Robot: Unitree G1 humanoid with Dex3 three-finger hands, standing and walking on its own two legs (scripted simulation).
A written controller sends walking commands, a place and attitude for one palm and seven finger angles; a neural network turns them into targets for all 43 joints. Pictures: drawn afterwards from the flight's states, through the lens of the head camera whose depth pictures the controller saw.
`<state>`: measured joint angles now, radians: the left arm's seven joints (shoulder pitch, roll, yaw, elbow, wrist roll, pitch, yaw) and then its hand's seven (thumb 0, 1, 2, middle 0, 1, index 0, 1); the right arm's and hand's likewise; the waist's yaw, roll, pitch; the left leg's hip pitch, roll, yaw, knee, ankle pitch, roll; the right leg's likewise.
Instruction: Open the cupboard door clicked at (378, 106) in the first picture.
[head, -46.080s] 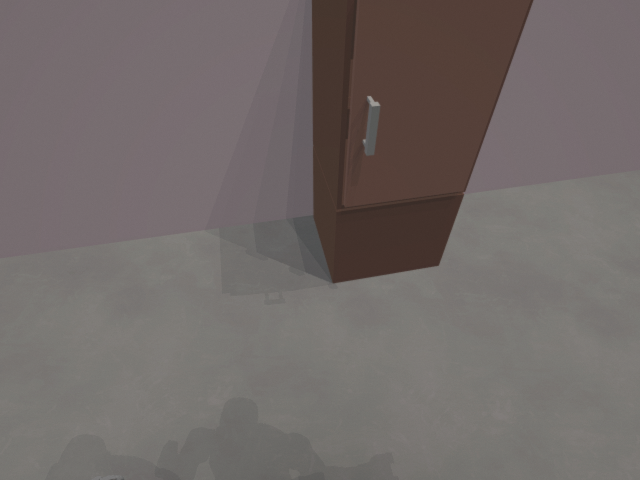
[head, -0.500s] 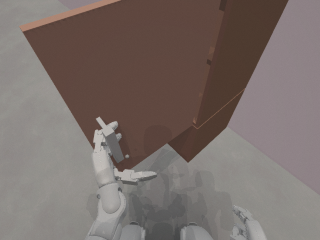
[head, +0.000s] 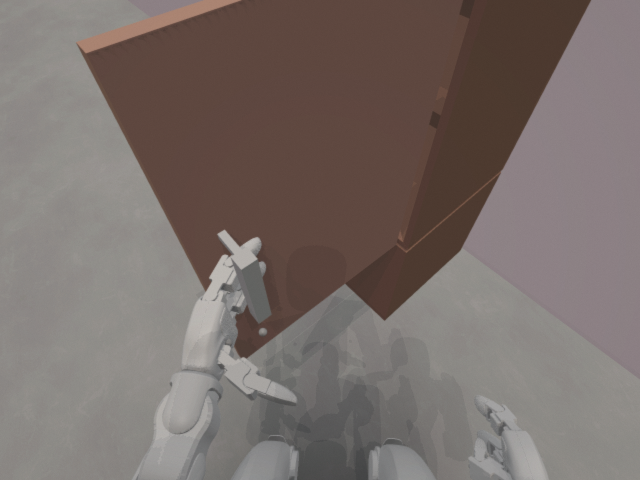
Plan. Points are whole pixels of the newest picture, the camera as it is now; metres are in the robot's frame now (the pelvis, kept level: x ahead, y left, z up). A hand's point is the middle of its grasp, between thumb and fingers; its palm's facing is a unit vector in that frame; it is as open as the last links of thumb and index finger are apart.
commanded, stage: slide the hand sideways off the handle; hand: left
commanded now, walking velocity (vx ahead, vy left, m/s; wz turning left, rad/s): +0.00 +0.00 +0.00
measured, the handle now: (244, 278) +0.35 +0.12 +0.04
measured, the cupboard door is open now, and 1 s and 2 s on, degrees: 88 88 88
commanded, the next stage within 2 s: draw the hand back to the body in 0.88 s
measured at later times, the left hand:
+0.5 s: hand (222, 371) +0.24 +0.13 +0.04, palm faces -0.06 -1.00 -0.02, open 16.2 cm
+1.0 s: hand (175, 396) +0.21 +0.17 +0.03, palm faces -0.03 -1.00 -0.03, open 16.3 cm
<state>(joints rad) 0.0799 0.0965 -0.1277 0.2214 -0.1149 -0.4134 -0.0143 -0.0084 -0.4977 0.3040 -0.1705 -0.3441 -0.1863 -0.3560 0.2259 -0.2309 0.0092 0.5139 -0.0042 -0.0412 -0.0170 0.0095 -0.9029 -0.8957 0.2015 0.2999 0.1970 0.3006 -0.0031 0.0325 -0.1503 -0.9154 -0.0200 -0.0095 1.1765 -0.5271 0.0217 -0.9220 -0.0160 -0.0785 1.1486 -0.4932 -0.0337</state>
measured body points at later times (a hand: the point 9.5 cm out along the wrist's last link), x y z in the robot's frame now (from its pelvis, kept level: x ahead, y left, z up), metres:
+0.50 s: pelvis +0.01 +0.00 -0.01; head +0.08 +0.01 +0.43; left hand +0.23 +0.18 +0.04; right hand +0.20 -0.22 -0.09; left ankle +0.03 +0.10 -0.65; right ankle +0.04 -0.10 -0.65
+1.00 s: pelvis +0.01 +0.00 -0.02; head +0.08 +0.00 +0.43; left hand +0.21 +0.23 +0.04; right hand +0.20 -0.24 -0.09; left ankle +0.03 +0.10 -0.65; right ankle +0.04 -0.10 -0.65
